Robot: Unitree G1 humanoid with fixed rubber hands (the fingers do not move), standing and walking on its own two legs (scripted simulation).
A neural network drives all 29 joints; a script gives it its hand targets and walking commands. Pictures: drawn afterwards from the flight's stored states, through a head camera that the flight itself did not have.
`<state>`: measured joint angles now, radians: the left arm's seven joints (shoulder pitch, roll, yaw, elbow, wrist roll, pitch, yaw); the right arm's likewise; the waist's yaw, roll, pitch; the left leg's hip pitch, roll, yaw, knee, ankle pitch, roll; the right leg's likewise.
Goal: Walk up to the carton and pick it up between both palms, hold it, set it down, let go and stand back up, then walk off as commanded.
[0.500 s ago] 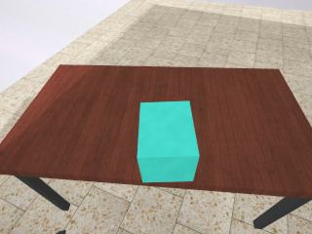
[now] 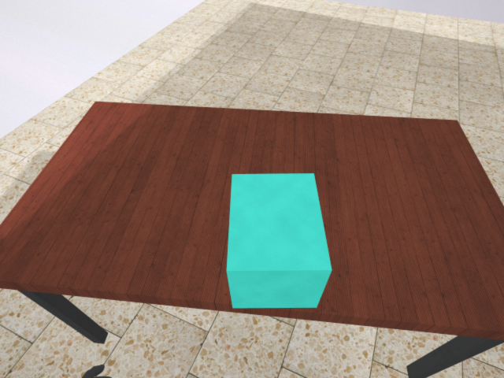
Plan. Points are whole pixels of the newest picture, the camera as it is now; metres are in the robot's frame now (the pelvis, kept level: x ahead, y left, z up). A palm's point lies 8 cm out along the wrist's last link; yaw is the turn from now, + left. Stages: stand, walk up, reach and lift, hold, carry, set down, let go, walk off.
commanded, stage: walk up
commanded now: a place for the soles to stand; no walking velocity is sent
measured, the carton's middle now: (273, 240) +0.39 -0.01 -0.07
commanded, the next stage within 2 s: reach and lift in 0.44 s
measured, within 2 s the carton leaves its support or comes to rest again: neither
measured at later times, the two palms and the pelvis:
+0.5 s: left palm out of the picture +0.08 +0.31 -0.11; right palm out of the picture +0.10 -0.31 -0.12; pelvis +0.01 +0.00 +0.00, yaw +1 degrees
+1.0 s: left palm out of the picture +0.13 +0.26 -0.10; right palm out of the picture +0.12 -0.29 -0.09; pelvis -0.01 -0.03 -0.01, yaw -2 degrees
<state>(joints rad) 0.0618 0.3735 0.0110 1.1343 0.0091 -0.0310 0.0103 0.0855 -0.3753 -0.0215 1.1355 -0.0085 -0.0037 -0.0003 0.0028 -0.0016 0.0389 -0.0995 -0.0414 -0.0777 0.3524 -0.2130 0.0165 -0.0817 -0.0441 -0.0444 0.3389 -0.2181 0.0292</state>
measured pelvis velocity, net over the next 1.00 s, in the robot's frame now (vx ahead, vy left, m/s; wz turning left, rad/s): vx -0.01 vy -0.03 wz -0.03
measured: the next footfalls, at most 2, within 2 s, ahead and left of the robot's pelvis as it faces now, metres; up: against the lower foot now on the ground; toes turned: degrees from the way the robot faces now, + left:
none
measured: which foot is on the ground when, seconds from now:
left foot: down 0.00-1.00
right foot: down 0.00-1.00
